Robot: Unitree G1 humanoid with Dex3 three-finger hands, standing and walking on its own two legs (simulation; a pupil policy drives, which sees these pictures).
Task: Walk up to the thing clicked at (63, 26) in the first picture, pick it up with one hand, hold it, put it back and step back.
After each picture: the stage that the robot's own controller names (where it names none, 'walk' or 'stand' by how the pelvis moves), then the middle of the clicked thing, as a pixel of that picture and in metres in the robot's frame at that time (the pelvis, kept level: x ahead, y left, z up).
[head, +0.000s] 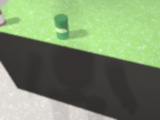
stand; (62, 27) +0.68 +0.14 +0.00
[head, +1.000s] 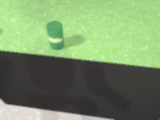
walk; (55, 36) +0.57 +0.14 +0.01
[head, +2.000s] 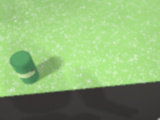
rise first; (25, 68) +0.37 +0.23 +0.04
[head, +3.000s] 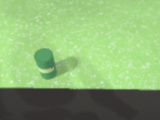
stand; (46, 64) +0.41 +0.18 +0.00
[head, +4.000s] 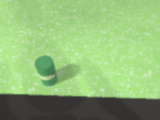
stand; (47, 71) +0.39 +0.17 +0.00
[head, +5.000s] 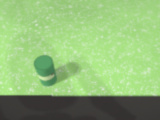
stand; (46, 71) +0.38 +0.17 +0.00
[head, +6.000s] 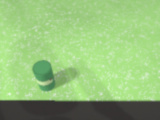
stand; (44, 76) +0.37 +0.17 +0.00
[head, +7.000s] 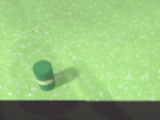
stand; (45, 76) +0.38 +0.17 +0.00
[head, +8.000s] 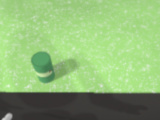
rise first; (44, 68) +0.39 +0.18 +0.00
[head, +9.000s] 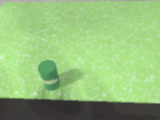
rise first; (49, 76) +0.38 +0.18 +0.00
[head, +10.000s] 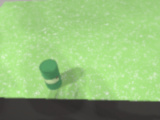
go down; (51, 75) +0.38 +0.18 +0.00
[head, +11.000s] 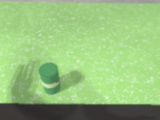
go down; (50, 79) +0.37 +0.15 +0.01
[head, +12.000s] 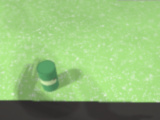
close in; (48, 76) +0.38 +0.16 +0.01
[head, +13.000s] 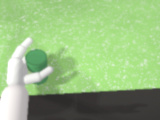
close; (37, 67) +0.38 +0.17 +0.05
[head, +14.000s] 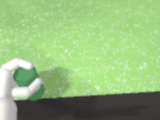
lift; (30, 83) +0.32 +0.19 +0.05
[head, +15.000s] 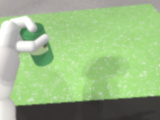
lift; (38, 45) +0.36 +0.15 +0.22
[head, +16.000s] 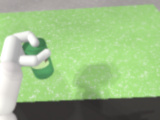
lift; (39, 59) +0.34 +0.16 +0.17
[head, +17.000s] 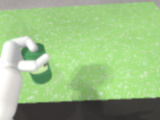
hold; (37, 64) +0.34 +0.16 +0.15
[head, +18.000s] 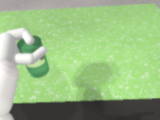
hold; (34, 57) +0.34 +0.17 +0.17
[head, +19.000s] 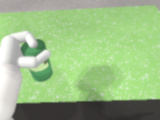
crouch; (38, 61) +0.33 +0.16 +0.17
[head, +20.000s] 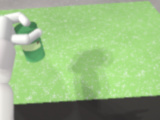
crouch; (31, 42) +0.40 +0.18 +0.18
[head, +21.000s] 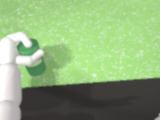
lower; (32, 58) +0.41 +0.18 +0.06
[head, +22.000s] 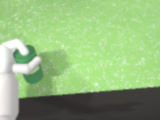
lower; (29, 65) +0.38 +0.19 +0.06
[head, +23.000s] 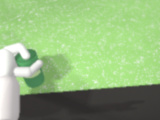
lower; (30, 68) +0.37 +0.18 +0.06
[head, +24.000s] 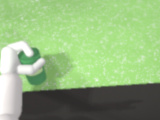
lower; (33, 66) +0.38 +0.18 +0.05
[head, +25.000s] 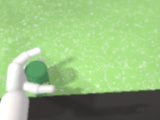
withdraw; (38, 79) +0.34 +0.17 +0.05
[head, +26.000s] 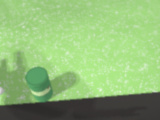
sink last; (40, 85) +0.32 +0.16 +0.04
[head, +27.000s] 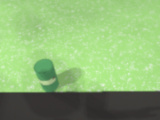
stand; (47, 76) +0.36 +0.17 +0.04
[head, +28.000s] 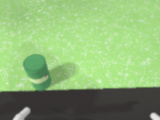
stand; (38, 73) +0.35 +0.17 +0.06
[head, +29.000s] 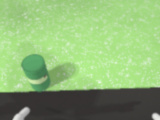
stand; (37, 73) +0.34 +0.17 +0.07
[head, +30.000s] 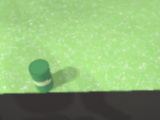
stand; (42, 76) +0.35 +0.17 +0.02
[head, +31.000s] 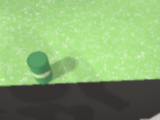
walk; (41, 68) +0.37 +0.17 +0.01
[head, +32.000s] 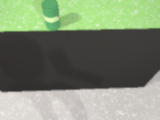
walk; (51, 15) +0.61 +0.18 +0.02
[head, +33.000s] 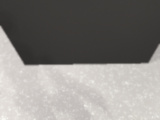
stand; out of the picture +0.94 +0.14 +0.02
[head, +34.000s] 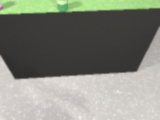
stand; (62, 0) +0.91 +0.16 +0.00
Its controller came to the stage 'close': yes
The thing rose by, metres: 0.19
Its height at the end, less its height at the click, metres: +0.00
